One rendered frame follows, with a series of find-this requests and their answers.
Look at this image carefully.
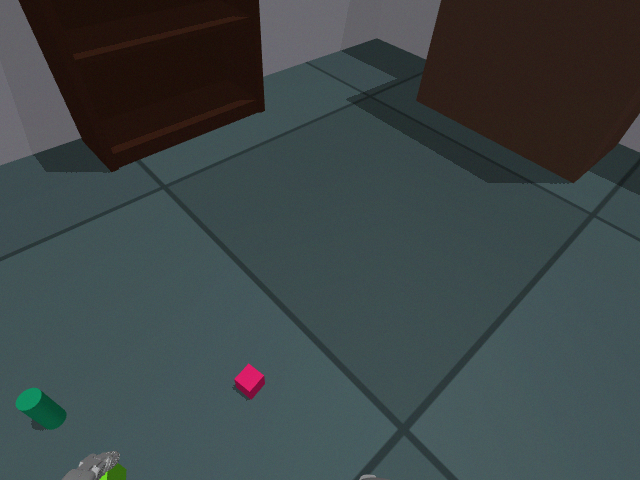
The bookshelf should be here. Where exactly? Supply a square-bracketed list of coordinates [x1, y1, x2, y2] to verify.
[18, 0, 265, 172]

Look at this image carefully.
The left robot hand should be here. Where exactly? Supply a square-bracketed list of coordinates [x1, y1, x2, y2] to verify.
[62, 451, 120, 480]

